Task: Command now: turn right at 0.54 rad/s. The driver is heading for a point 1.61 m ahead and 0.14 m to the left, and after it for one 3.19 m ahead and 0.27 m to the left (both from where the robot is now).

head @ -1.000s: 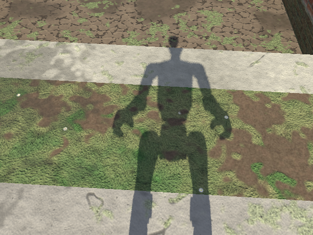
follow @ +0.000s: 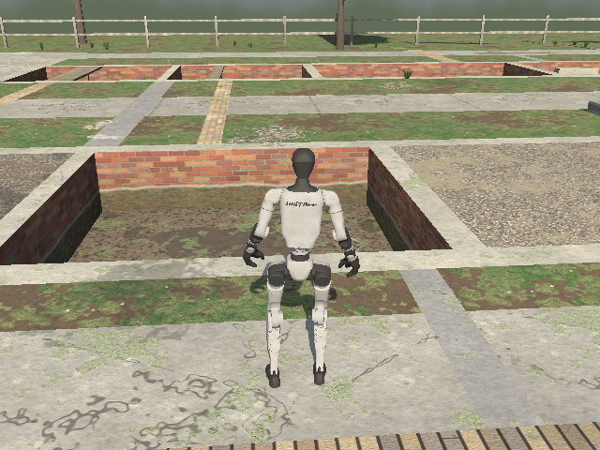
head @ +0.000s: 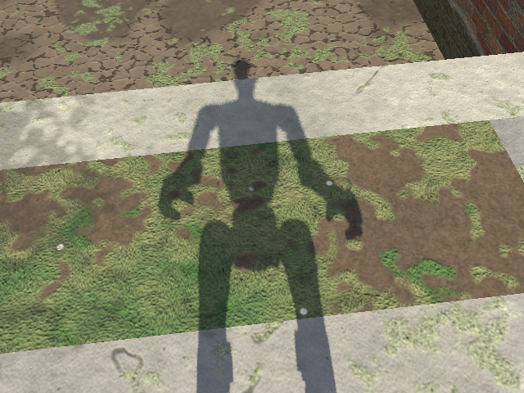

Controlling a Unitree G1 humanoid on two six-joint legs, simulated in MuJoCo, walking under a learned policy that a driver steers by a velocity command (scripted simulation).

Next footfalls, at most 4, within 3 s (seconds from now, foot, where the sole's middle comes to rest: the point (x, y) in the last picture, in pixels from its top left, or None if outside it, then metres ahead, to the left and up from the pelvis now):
0.56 left None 0.12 0.11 -0.76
0.98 right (323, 390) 0.45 -0.10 -0.76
1.46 left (185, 324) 0.63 0.25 -0.76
1.98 right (262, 222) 0.95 0.04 -0.76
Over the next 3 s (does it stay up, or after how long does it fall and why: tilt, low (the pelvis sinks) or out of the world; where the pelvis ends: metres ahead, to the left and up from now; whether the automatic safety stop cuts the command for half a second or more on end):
stays up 1.25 0.06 0.00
